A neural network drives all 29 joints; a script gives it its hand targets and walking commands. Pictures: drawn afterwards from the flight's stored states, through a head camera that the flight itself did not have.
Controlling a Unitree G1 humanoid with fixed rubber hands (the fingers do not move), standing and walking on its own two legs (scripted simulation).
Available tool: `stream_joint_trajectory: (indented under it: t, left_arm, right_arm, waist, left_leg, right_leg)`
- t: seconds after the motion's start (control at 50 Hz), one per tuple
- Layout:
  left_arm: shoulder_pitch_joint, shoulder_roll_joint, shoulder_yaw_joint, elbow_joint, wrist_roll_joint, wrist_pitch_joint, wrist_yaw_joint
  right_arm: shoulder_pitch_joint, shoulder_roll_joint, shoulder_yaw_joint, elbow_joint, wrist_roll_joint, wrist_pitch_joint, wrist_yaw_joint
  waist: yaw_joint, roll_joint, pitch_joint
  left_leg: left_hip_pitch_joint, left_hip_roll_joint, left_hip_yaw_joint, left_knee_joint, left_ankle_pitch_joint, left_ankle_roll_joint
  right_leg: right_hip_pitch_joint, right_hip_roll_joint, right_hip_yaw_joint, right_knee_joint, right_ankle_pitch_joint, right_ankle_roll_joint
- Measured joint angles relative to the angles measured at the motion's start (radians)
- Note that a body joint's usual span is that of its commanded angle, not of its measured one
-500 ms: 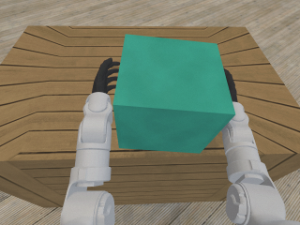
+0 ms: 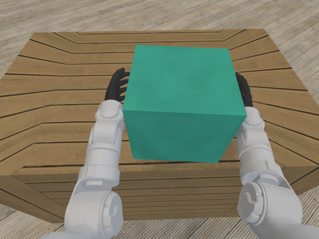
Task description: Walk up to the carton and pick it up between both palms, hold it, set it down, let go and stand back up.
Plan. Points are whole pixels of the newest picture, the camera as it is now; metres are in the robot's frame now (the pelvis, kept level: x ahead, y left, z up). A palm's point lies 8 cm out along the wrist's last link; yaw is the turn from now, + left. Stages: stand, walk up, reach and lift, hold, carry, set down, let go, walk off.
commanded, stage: set down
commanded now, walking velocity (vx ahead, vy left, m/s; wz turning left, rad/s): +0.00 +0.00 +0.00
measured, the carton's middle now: (178, 106) +0.41 -0.08 +0.09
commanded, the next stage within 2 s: none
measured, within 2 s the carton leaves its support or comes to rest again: rests again in 1.48 s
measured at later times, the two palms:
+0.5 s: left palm (117, 101) +0.43 +0.07 +0.11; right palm (241, 108) +0.39 -0.25 +0.09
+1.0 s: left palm (120, 109) +0.43 +0.07 +0.09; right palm (241, 114) +0.38 -0.25 +0.07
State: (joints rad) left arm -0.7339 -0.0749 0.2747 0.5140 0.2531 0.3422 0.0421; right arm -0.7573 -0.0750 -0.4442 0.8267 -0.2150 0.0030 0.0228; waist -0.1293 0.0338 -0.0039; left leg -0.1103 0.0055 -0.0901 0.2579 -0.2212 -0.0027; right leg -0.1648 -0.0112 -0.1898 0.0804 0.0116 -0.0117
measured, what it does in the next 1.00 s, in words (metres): stands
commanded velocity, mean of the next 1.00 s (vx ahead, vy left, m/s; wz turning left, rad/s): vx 0.00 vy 0.00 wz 0.00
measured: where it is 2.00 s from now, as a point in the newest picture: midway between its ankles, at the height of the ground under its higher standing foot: outside the picture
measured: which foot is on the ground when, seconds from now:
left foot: down 0.00-1.00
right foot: down 0.00-1.00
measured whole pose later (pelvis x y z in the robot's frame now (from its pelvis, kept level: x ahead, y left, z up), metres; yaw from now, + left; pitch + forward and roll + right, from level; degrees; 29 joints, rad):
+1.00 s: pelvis +0.00 +0.00 +0.00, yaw +0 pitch +9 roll -1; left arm -0.73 -0.09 0.31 0.64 0.25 0.19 0.04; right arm -0.73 -0.04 -0.53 0.79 -0.31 -0.04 0.05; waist -0.12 0.07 -0.03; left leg -0.21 0.00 -0.09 0.25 -0.20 -0.01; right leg -0.26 -0.02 -0.19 0.08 0.03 -0.02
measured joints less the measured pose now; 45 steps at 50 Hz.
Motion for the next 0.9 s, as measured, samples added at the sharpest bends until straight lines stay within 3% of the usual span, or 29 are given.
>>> stream_joint_trajectory:
  t: [0.48, 0.9]
  left_arm:
    - [-0.006, -0.008, -0.002, 0.068, -0.011, -0.053, 0.018]
    - [-0.004, -0.014, 0.032, 0.116, 0.000, -0.118, 0.000]
  right_arm:
    - [0.013, -0.004, -0.028, 0.006, -0.027, -0.016, 0.012]
    - [0.020, 0.024, -0.076, -0.023, -0.086, -0.026, 0.026]
  waist:
    - [-0.005, 0.029, -0.041]
    - [0.003, 0.034, -0.022]
  left_leg:
    - [-0.071, -0.008, 0.002, 0.018, -0.008, 0.006]
    - [-0.085, -0.004, 0.000, 0.001, 0.012, -0.001]
  right_leg:
    - [-0.057, -0.006, 0.003, -0.012, 0.010, 0.008]
    - [-0.085, -0.004, 0.002, 0.001, 0.012, -0.001]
